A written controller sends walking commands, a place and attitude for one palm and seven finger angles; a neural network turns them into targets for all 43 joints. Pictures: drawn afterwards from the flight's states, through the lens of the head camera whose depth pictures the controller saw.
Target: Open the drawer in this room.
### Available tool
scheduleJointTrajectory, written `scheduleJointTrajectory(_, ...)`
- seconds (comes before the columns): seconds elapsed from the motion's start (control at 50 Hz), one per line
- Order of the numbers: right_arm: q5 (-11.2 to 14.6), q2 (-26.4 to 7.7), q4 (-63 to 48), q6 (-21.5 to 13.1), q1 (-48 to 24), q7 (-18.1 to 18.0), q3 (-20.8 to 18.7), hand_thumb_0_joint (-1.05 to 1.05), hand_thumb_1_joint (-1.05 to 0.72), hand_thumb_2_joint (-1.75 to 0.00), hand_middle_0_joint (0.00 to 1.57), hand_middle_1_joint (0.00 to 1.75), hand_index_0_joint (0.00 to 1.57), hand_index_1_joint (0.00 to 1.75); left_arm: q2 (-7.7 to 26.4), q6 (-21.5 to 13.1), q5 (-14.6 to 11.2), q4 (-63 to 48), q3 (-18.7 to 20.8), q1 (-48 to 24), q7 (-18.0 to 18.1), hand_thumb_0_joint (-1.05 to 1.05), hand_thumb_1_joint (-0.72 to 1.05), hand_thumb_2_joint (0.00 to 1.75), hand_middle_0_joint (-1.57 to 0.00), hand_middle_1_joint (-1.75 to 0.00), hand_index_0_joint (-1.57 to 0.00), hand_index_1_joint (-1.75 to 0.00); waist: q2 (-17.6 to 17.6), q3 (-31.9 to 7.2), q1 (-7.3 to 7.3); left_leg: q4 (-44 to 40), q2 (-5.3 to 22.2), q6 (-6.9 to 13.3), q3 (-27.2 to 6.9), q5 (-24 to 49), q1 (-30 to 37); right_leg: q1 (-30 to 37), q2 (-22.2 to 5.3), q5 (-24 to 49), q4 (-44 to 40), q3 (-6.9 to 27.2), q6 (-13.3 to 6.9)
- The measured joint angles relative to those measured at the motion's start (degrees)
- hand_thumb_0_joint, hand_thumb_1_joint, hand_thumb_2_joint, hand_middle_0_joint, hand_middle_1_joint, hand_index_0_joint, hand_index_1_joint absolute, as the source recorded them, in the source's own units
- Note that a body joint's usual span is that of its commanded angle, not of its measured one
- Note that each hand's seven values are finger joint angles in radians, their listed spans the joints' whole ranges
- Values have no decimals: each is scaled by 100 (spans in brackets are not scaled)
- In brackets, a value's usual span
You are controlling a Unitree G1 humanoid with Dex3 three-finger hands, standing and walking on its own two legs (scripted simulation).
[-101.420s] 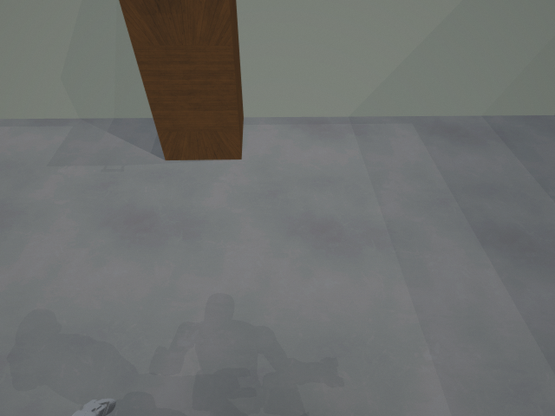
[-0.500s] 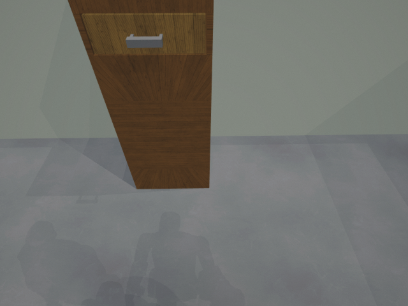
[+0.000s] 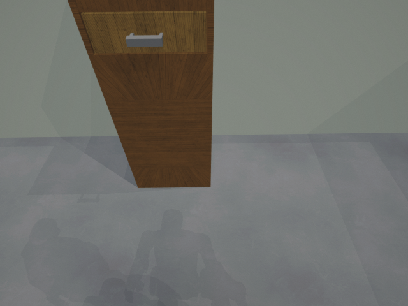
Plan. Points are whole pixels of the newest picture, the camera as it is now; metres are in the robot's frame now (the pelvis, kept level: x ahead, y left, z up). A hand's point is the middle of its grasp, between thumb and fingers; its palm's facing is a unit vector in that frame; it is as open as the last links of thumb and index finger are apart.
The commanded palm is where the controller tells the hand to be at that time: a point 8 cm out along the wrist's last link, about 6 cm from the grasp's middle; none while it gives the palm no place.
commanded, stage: look to check the result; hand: left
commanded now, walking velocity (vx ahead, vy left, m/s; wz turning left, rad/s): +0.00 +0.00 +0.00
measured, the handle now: (145, 38) +0.85 +0.23 +0.13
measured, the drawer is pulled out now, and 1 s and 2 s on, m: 0.00 0.00 0.00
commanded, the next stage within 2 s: take the last steps up to it in 0.02 s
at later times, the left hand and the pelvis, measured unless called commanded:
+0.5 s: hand out of the picture +0.04 +0.20 -0.19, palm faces +0.02 -0.98 -0.18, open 7.4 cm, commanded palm none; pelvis +0.06 +0.01 -0.01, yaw +1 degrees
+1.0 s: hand (141, 285) +0.21 +0.17 -0.20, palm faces +0.13 -0.98 -0.14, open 7.3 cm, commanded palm none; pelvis +0.25 +0.01 -0.02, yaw +4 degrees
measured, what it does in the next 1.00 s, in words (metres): walks ahead: right foot, then left foot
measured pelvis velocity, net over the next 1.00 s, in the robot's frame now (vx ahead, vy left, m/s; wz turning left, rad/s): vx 0.25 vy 0.01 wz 0.06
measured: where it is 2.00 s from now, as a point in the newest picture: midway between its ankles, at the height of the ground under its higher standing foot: (215, 292)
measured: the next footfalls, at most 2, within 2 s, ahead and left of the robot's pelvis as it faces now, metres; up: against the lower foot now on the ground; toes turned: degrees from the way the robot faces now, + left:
right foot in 0.66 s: +0.20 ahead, -0.12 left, +0.00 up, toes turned -1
left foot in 0.94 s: +0.29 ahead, +0.14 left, +0.00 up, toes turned +11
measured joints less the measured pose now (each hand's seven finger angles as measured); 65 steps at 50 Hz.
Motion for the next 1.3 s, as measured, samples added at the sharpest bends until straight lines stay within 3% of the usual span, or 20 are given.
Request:
scheduleJointTrajectory(0.22,-19,-86,-2,4,-61,-14,-6,1,-91,-90,20,30,20,30,36,1,0,-4,0,-93,10,0,91,90,-20,-30,-20,-30,-39,-28,-19,3,3,-5,-17,-40,5,43,5,-16,-58,-18,13)
scheduleJointTrajectory(0.42,-99,242,18,-23,591,59,-37,1,-91,-90,20,30,20,30,-75,107,44,10,169,454,-104,0,91,90,-20,-30,-20,-30,-195,-227,-18,933,-61,91,-48,-840,-196,-66,-133,-821,762,-65,6)
scheduleJointTrajectory(0.48,-123,376,-9,-181,823,18,-66,1,-91,-90,20,30,20,30,-105,162,53,29,187,538,-136,0,91,90,-20,-30,-20,-30,-273,-216,-87,927,-138,127,26,-1016,-145,-554,-138,-1327,1853,79,-101)
scheduleJointTrajectory(0.54,-129,461,-6,-308,1111,-39,-66,1,-91,-90,20,30,20,30,-162,159,62,-47,187,362,-166,1,91,90,-20,-30,-20,-30,-162,-97,-251,650,-144,143,-76,-968,31,-1234,-58,-1490,2948,118,-135)
scheduleJointTrajectory(0.58,-136,479,85,-315,1292,-54,-54,1,-91,-90,20,30,20,30,-208,113,59,-210,193,162,-201,1,91,90,-20,-30,-20,-30,-30,-15,-300,459,-113,102,-191,-940,172,-1499,-71,-1417,2868,82,-120)
scheduleJointTrajectory(0.62,-128,481,214,-267,1439,-56,-42,1,-91,-90,20,30,21,30,-247,23,52,-413,206,-32,-244,1,91,90,-20,-30,-20,-30,101,49,-290,444,-52,25,-299,-1023,277,-1505,-74,-1068,2193,28,-111)
scheduleJointTrajectory(0.66,-78,524,314,-216,1605,-35,-32,1,-91,-90,20,30,21,30,-204,-148,56,-640,228,-134,-276,1,91,90,-20,-30,-20,-30,64,48,-235,929,-67,45,-354,-1344,177,-1263,-115,-695,1332,68,-142)
scheduleJointTrajectory(0.68,-42,541,367,-174,1615,-16,-35,1,-91,-90,20,30,21,30,-189,-250,59,-706,257,-183,-247,1,91,90,-20,-30,-20,-30,23,72,-177,1577,-62,122,-317,-1605,-24,-1246,-146,-361,1356,46,-113)
scheduleJointTrajectory(0.74,-25,412,391,-34,1338,34,-141,1,-91,-90,20,30,21,30,-306,-284,34,-704,275,-210,-127,0,91,90,-20,-30,-20,-30,147,139,-126,3567,62,248,-304,-1865,-795,-969,-38,-678,1540,-185,-114)
scheduleJointTrajectory(0.78,-47,319,242,-9,1021,42,-211,1,-91,-90,20,30,21,30,-344,-250,57,-637,305,-74,-27,0,92,90,-20,-30,-20,-30,87,59,-126,3990,142,242,-160,-1698,-1260,-767,9,-764,1308,-209,-122)
scheduleJointTrajectory(0.86,-46,245,-276,-123,295,71,-276,1,-91,-90,20,30,20,30,-290,-225,103,-411,333,218,-7,0,93,90,-20,-30,-20,-30,-122,-24,-118,2941,294,197,54,-1254,-1613,-401,61,-668,733,-123,-98)
scheduleJointTrajectory(0.94,-50,184,-679,-360,-217,100,-241,1,-91,-90,19,30,20,30,-336,-201,53,-253,303,518,-90,0,93,90,-20,-30,-20,-30,-192,-32,5,1193,248,182,219,-395,-1214,-164,69,-941,757,0,18)
scheduleJointTrajectory(1.04,-116,297,-848,-536,-355,-2,-150,0,-91,-90,20,30,20,30,-271,-28,36,-151,272,502,-114,1,92,90,-20,-30,-20,-30,-285,-25,33,1196,188,131,364,-720,-793,-1215,16,-1577,3560,221,-42)
scheduleJointTrajectory(1.08,-109,319,-813,-517,-253,-71,-149,0,-92,-90,20,30,20,30,-254,1,42,-258,286,316,-127,1,92,90,-20,-30,-20,-30,-214,18,40,911,185,65,320,-674,-526,-1568,-51,-1474,3819,167,-8)
scheduleJointTrajectory(1.16,-117,163,-612,-339,-83,-103,-181,0,-94,-90,20,30,21,30,-232,-43,77,-601,289,-32,-161,1,92,90,-20,-30,-20,-30,-29,143,49,662,229,-34,248,-757,-142,-1694,-184,-888,2445,65,46)
scheduleJointTrajectory(1.22,-45,174,-462,-164,100,-86,-156,0,-93,-90,20,30,21,30,-68,-144,91,-778,272,-128,-129,1,92,90,-20,-30,-20,-30,-175,160,39,1025,151,-175,248,-1147,-45,-1399,-252,355,1315,174,18)
scheduleJointTrajectory(1.3,90,10,-317,100,79,-70,-236,0,-92,-90,20,30,21,30,-155,-75,99,-678,164,-370,-59,0,92,90,-19,-30,-20,-30,120,196,-115,2076,146,-75,-55,-1943,-364,-1218,-153,-495,1501,-38,-30)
